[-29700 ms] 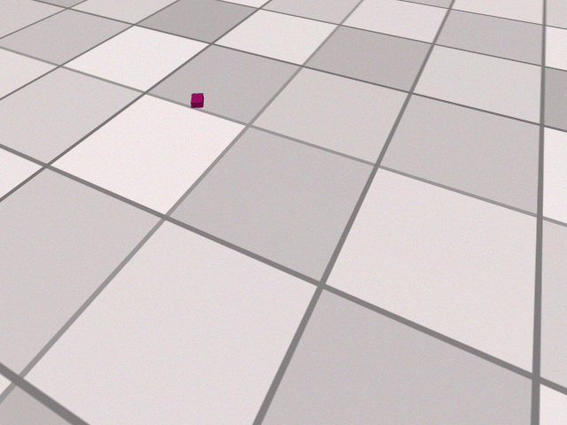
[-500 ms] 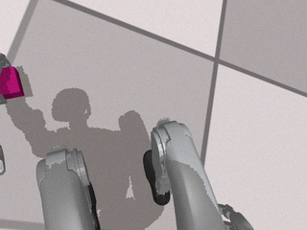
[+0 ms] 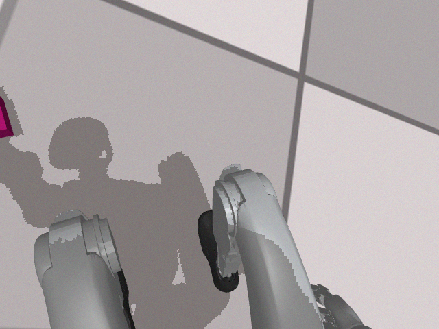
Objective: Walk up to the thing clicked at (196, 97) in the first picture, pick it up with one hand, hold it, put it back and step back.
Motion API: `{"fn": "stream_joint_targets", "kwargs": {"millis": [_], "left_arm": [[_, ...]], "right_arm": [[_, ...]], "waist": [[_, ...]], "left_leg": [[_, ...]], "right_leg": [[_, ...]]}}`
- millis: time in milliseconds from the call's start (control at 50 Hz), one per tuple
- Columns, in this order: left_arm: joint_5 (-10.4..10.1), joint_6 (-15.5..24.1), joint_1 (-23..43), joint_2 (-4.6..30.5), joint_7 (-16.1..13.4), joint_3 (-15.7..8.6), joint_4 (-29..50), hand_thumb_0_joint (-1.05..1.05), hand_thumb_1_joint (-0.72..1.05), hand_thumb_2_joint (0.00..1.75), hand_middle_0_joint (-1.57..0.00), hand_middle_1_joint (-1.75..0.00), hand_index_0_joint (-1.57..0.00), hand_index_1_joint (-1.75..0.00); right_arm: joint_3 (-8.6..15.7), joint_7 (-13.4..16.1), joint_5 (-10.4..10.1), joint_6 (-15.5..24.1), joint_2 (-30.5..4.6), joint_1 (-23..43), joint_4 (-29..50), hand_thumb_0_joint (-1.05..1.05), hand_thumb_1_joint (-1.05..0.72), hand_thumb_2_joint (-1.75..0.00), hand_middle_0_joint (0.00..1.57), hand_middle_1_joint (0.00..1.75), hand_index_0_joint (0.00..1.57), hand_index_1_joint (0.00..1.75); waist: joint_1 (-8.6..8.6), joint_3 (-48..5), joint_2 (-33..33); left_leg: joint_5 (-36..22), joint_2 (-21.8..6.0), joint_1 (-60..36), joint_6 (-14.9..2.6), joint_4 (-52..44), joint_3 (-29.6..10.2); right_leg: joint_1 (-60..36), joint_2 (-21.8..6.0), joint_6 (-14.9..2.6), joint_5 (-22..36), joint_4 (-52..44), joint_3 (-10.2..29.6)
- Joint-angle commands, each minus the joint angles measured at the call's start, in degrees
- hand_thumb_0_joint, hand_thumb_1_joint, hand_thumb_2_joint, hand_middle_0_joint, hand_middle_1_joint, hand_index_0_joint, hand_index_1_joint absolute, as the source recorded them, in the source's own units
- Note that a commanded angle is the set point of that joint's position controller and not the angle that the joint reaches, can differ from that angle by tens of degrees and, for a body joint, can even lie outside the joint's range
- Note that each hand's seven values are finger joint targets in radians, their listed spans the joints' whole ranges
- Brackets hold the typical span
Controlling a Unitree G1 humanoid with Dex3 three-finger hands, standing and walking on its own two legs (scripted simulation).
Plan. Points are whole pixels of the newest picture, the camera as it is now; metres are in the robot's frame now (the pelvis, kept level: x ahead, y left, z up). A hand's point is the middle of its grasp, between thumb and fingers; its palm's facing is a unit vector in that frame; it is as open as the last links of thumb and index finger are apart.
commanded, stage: lower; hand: left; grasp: from above
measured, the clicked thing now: out of the picture +0.50 +0.31 -0.22
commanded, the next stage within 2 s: rest in 0.10 s
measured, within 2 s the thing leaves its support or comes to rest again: rests again in 1.12 s
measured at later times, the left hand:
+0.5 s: hand out of the picture +0.50 +0.30 -0.24, palm faces -0.45 -0.11 -0.88, open 9.7 cm
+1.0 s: hand out of the picture +0.50 +0.30 -0.26, palm faces -0.45 -0.12 -0.88, open 9.7 cm
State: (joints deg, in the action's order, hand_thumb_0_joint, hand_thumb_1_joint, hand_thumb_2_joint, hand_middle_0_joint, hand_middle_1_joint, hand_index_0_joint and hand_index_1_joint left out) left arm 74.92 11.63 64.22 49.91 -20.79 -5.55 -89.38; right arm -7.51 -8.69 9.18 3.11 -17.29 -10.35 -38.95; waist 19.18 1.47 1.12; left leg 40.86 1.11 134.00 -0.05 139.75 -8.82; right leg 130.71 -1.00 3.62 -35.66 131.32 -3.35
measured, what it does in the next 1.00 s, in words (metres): stands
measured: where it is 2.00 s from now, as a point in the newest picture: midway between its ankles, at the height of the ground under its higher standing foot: (172, 289)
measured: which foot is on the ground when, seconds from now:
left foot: down 0.00-1.00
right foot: down 0.00-1.00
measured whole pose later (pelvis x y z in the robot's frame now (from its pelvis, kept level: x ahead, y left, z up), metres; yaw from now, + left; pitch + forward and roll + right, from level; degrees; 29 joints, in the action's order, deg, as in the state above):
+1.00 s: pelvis +0.00 +0.01 -0.02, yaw -5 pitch +30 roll -16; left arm 78.6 12.0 66.1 61.2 -30.0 -8.5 -98.3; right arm -16.0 -12.1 14.0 8.9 -19.4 -8.9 -35.1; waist 24.5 8.5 6.8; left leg 42.2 0.7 135.8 -1.6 146.2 -12.9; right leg 130.0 0.7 4.0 -35.0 133.2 -6.8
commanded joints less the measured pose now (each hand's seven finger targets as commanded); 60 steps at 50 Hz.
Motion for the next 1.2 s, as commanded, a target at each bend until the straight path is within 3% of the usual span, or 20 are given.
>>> {"fn": "stream_joint_targets", "kwargs": {"millis": [0, 100, 180, 220, 320, 360, 400, 420, 440, 520, 540, 560, 620, 720, 740, 900, 1020, 1040, 1100, 1180], "left_arm": [[-0.2, 0.6, 19.4, 14.4, -3.4, -1.5, 7.7, 0.0, 0.72, 0.57, -1.11, -0.49, -1.12, -0.48], [0.4, 1.3, 19.4, 16.2, -5.5, -2.0, 8.0, 0.0, 0.74, 0.57, -1.11, -0.51, -1.12, -0.49], [1.2, 0.9, 20.7, 16.0, -7.0, -1.9, 5.4, 0.0, 0.75, 0.58, -1.11, -0.52, -1.12, -0.5], [1.3, 0.8, 21.0, 18.5, -7.7, -3.0, 7.0, 0.0, 0.71, 0.6, -1.08, -0.5, -1.09, -0.48], [1.3, 0.1, 19.8, 17.7, -8.4, -2.5, 4.6, 0.0, 0.7, 0.59, -1.05, -0.5, -1.07, -0.48], [1.5, 0.1, 19.4, 20.1, -8.5, -4.3, 2.9, 0.0, 0.7, 0.59, -1.06, -0.5, -1.08, -0.48], [1.7, -0.1, 17.9, 21.4, -8.9, -5.1, 2.6, 0.0, 0.69, 0.6, -1.06, -0.49, -1.08, -0.48], [1.8, 0.2, 19.2, 20.1, -8.6, -4.1, 2.5, 0.0, 0.69, 0.61, -1.07, -0.5, -1.08, -0.48], [1.9, 0.2, 18.2, 21.4, -8.8, -5.0, 3.0, 0.0, 0.69, 0.6, -1.06, -0.51, -1.07, -0.49], [1.5, 0.3, 19.0, 21.4, -8.9, -4.0, 2.4, 0.0, 0.71, 0.61, -1.07, -0.52, -1.09, -0.5], [1.5, 0.4, 18.6, 21.3, -8.9, -3.6, 3.1, 0.0, 0.7, 0.61, -1.07, -0.51, -1.08, -0.5], [1.7, 0.5, 17.6, 23.8, -9.5, -5.4, 2.7, 0.0, 0.69, 0.63, -1.07, -0.52, -1.08, -0.51], [2.4, 0.6, 18.3, 21.7, -9.8, -4.3, 2.1, 0.0, 0.71, 0.61, -1.06, -0.53, -1.08, -0.5], [3.0, 0.8, 18.0, 23.8, -11.1, -4.8, 1.4, 0.0, 0.67, 0.66, -1.05, -0.53, -1.06, -0.53], [2.9, 0.8, 19.0, 22.0, -11.0, -3.6, 0.5, 0.0, 0.69, 0.66, -1.06, -0.53, -1.07, -0.53], [2.8, 0.4, 18.8, 23.8, -11.9, -3.9, -0.5, 0.0, 0.72, 0.64, -1.07, -0.55, -1.08, -0.53], [2.3, 0.4, 18.8, 24.6, -12.3, -3.4, -0.9, 0.0, 0.69, 0.65, -1.04, -0.57, -1.06, -0.55], [2.5, 0.2, 18.4, 23.3, -12.1, -2.4, -2.1, 0.0, 0.69, 0.64, -1.04, -0.57, -1.06, -0.55], [2.4, 0.3, 18.4, 25.7, -12.4, -3.4, -1.1, 0.0, 0.67, 0.63, -1.03, -0.55, -1.05, -0.53], [2.1, 0.1, 18.4, 24.5, -12.2, -2.8, -1.6, 0.0, 0.68, 0.61, -1.03, -0.55, -1.05, -0.53]], "right_arm": [[4.3, 0.4, 0.4, 0.4, -16.5, -14.3, -0.8, 0.0, -0.9, -0.9, 0.2, 0.3, 0.2, 0.3], [3.5, 0.2, 0.8, 0.6, -16.8, -13.5, -0.2, 0.0, -0.9, -0.9, 0.2, 0.3, 0.2, 0.3], [3.2, 0.0, 1.5, 1.4, -17.6, -13.7, -0.4, 0.0, -0.9, -0.9, 0.2, 0.3, 0.2, 0.3], [2.4, 0.0, 1.9, 1.8, -17.9, -13.9, -0.4, 0.0, -0.9, -0.89, 0.2, 0.3, 0.2, 0.3], [1.8, -0.3, 2.1, 2.8, -18.5, -13.4, 0.0, 0.0, -0.9, -0.89, 0.2, 0.3, 0.2, 0.3], [1.7, -0.5, 2.4, 3.1, -19.7, -13.4, 0.6, 0.0, -0.9, -0.89, 0.2, 0.3, 0.2, 0.3], [1.2, -0.5, 2.7, 2.9, -19.6, -13.5, 0.4, 0.0, -0.9, -0.9, 0.2, 0.3, 0.2, 0.3], [1.0, -0.7, 2.8, 3.2, -19.7, -13.0, 0.9, 0.0, -0.9, -0.9, 0.2, 0.3, 0.2, 0.3], [1.1, -0.6, 2.9, 3.2, -19.9, -13.3, 0.7, 0.0, -0.9, -0.9, 0.2, 0.3, 0.2, 0.3], [0.2, -1.0, 3.2, 3.7, -20.5, -12.3, 1.4, 0.0, -0.9, -0.9, 0.2, 0.3, 0.2, 0.3], [0.2, -0.9, 3.1, 3.7, -20.9, -11.8, 2.0, 0.0, -0.9, -0.9, 0.2, 0.3, 0.2, 0.3], [0.1, -0.8, 3.3, 3.5, -20.7, -12.5, 1.0, 0.0, -0.9, -0.9, 0.2, 0.3, 0.2, 0.3], [-0.2, -1.2, 3.7, 3.7, -20.7, -12.0, 1.4, 0.0, -0.9, -0.9, 0.2, 0.3, 0.2, 0.3], [-1.0, -1.5, 4.1, 3.9, -21.2, -11.6, 1.5, 0.0, -0.9, -0.9, 0.2, 0.3, 0.2, 0.3], [-1.1, -1.8, 4.2, 4.4, -21.4, -11.0, 1.9, 0.0, -0.9, -0.9, 0.2, 0.3, 0.2, 0.3], [-2.4, -2.7, 4.5, 5.5, -21.9, -10.9, 2.1, 0.0, -0.9, -0.9, 0.2, 0.3, 0.2, 0.3], [-3.1, -3.1, 4.4, 6.1, -22.0, -10.0, 2.6, 0.0, -0.9, -0.9, 0.2, 0.3, 0.2, 0.3], [-3.1, -3.2, 4.4, 6.4, -22.0, -9.6, 3.0, 0.0, -0.9, -0.9, 0.2, 0.3, 0.2, 0.3], [-3.7, -3.3, 4.3, 6.4, -22.2, -9.8, 3.2, 0.0, -0.9, -0.9, 0.2, 0.3, 0.2, 0.3], [-3.6, -3.8, 4.4, 7.1, -23.0, -9.9, 3.6, 0.0, -0.9, -0.9, 0.2, 0.3, 0.2, 0.3]], "waist": [[2.23, -38.9, -24.0], [1.63, -40.7, -25.4], [3.84, -37.0, -25.0], [3.5, -38.1, -24.7], [4.23, -36.8, -25.9], [5.24, -35.4, -24.9], [4.5, -36.0, -25.7], [5.66, -34.8, -25.0], [4.64, -35.8, -26.4], [6.2, -34.8, -26.7], [5.74, -34.1, -26.8], [5.14, -34.4, -27.5], [6.16, -32.7, -28.4], [6.38, -32.1, -28.7], [7.76, -30.3, -28.5], [8.07, -30.0, -29.7], [7.92, -29.7, -29.6], [8.76, -28.4, -29.1], [8.07, -29.7, -28.6], [9.19, -27.9, -29.4]], "left_leg": [[-15.4, -0.5, -31.0, -0.3, -14.3, 5.1], [-15.1, -0.6, -31.5, -0.24, -14.2, 4.6], [-13.8, -0.7, -30.3, -0.42, -12.6, 4.5], [-14.3, -0.7, -29.2, -0.72, -12.3, 4.6], [-15.5, -1.0, -30.9, -0.28, -12.1, 3.8], [-15.4, -1.1, -29.5, -0.38, -11.2, 3.6], [-16.6, -1.2, -29.5, -0.19, -11.4, 3.5], [-15.7, -1.2, -29.0, -0.34, -10.6, 3.5], [-16.3, -1.3, -30.2, -0.12, -11.6, 3.2], [-16.1, -1.6, -30.5, -0.15, -10.2, 2.7], [-16.0, -1.5, -30.4, -0.02, -10.7, 2.5], [-15.7, -1.5, -30.2, 0.03, -11.1, 2.4], [-16.3, -1.8, -31.7, 0.46, -10.9, 1.7], [-15.7, -1.9, -31.1, 0.38, -11.2, 1.3], [-15.1, -2.0, -30.6, 0.31, -10.5, 1.2], [-17.5, -2.5, -32.9, 0.83, -11.2, -0.1], [-15.1, -2.6, -31.6, 0.52, -11.5, -0.3], [-14.6, -2.7, -31.2, 0.43, -10.7, -0.1], [-15.0, -2.6, -30.2, 0.16, -11.0, -0.2], [-16.6, -3.0, -32.0, 0.65, -10.5, -0.8]], "right_leg": [[-20.5, 2.0, -5.57, 12.9, -9.1, -7.4], [-21.0, 2.4, -5.59, 13.0, -8.2, -7.8], [-18.6, 2.4, -5.49, 12.3, -8.1, -8.3], [-21.1, 2.7, -5.23, 13.0, -8.5, -8.3], [-19.6, 2.7, -5.32, 13.7, -7.4, -9.0], [-20.3, 2.7, -5.28, 13.9, -7.3, -9.3], [-21.8, 3.0, -5.4, 14.6, -7.4, -9.4], [-21.0, 3.1, -5.44, 14.1, -7.4, -9.4], [-21.2, 3.1, -5.38, 14.3, -7.4, -9.7], [-20.8, 3.3, -5.35, 14.6, -6.9, -10.1], [-20.1, 3.3, -5.45, 14.1, -7.1, -10.3], [-21.1, 3.3, -5.41, 14.1, -7.2, -10.4], [-18.9, 3.4, -5.46, 14.4, -6.2, -10.8], [-19.4, 3.5, -5.27, 14.5, -6.0, -11.2], [-18.2, 3.5, -5.23, 14.0, -5.9, -11.3], [-18.4, 3.5, -4.89, 15.6, -5.6, -12.0], [-19.2, 3.8, -4.8, 14.6, -5.8, -11.9], [-18.4, 3.8, -4.73, 14.4, -5.7, -11.9], [-20.8, 4.1, -4.71, 14.9, -6.1, -11.9], [-19.0, 3.9, -4.52, 15.5, -5.8, -12.2]]}}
